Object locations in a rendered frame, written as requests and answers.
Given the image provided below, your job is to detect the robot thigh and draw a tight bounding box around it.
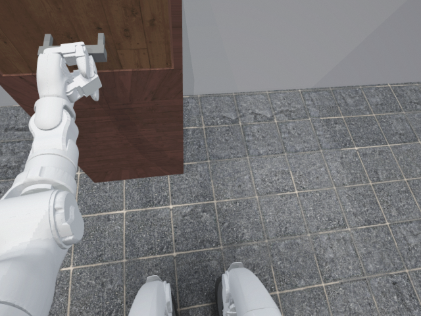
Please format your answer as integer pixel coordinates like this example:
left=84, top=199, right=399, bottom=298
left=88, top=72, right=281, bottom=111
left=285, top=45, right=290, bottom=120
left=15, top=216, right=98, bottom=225
left=128, top=280, right=172, bottom=316
left=222, top=268, right=282, bottom=316

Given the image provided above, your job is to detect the drawer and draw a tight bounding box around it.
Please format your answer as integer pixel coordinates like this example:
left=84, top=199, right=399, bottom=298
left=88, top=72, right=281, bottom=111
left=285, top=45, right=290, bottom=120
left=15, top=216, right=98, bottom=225
left=0, top=0, right=172, bottom=74

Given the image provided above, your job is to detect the left robot thigh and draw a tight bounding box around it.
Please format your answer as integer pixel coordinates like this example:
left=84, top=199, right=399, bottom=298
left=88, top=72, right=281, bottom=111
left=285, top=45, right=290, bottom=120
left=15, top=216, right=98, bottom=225
left=128, top=280, right=172, bottom=316

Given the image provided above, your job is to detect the left robot forearm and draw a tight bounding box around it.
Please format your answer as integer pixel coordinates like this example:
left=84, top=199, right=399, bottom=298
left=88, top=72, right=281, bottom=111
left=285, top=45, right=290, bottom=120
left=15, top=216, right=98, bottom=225
left=0, top=97, right=79, bottom=201

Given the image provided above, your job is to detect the handle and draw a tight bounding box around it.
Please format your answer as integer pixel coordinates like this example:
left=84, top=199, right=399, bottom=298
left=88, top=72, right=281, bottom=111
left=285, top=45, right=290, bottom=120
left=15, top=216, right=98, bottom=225
left=37, top=33, right=107, bottom=63

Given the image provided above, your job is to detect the cabinet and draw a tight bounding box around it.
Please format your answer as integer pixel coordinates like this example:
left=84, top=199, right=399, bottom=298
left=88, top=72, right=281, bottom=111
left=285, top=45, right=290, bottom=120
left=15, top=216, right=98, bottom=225
left=0, top=0, right=184, bottom=183

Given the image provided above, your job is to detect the right robot thigh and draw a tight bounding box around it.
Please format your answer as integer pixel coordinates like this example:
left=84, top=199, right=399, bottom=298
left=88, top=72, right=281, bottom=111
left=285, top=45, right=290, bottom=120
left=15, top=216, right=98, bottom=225
left=222, top=268, right=282, bottom=316

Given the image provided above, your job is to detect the robot left hand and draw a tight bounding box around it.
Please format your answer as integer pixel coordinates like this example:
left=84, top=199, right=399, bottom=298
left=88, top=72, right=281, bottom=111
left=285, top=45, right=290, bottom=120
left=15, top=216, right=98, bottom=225
left=36, top=41, right=102, bottom=107

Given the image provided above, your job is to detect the robot left upper arm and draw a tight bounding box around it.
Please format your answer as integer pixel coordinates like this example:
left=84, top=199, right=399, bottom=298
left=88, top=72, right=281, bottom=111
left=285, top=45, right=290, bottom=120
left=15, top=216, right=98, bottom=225
left=0, top=189, right=84, bottom=316

